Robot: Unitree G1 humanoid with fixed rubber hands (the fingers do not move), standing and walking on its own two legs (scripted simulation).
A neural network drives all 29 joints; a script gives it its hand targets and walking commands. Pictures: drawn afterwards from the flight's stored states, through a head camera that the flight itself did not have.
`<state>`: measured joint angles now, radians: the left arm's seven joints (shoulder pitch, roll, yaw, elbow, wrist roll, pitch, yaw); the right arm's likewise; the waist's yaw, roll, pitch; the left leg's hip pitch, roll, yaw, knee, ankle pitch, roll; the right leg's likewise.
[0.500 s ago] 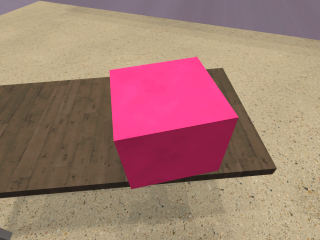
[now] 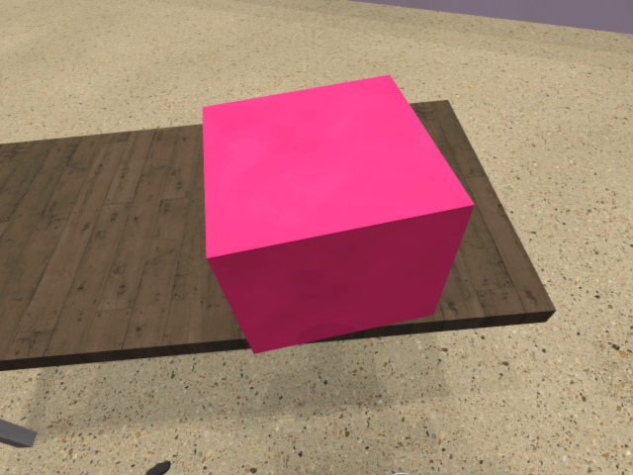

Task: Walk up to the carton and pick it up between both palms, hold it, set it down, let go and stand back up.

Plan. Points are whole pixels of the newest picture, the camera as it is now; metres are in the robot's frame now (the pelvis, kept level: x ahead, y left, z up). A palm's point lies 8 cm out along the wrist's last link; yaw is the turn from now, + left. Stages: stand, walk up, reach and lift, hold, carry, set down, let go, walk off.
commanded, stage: reach and lift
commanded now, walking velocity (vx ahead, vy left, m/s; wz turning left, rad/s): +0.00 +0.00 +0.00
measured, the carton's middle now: (321, 214) +0.48 +0.01 +0.04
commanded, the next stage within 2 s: none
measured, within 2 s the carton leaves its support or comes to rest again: neither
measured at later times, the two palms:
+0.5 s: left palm (152, 466) +0.17 +0.23 -0.05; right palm (560, 470) +0.16 -0.25 -0.07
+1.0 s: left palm (156, 462) +0.17 +0.22 -0.03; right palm (562, 435) +0.19 -0.25 -0.03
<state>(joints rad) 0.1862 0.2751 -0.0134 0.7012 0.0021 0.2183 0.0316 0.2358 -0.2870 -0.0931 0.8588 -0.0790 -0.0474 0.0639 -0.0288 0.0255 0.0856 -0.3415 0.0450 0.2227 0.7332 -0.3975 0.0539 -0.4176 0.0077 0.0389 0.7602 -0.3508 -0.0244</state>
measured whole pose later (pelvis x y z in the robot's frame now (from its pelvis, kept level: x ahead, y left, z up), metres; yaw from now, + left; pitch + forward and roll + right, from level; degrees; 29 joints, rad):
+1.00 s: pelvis +0.03 -0.02 +0.03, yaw +4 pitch -2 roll +0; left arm 0.27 0.21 0.00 0.44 -0.05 -0.06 0.08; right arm 0.27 -0.22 -0.03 0.64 0.13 -0.25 0.10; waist 0.01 -0.03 0.04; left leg -0.10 0.02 0.11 0.34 -0.22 0.01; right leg -0.13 0.02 -0.05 0.34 -0.19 -0.04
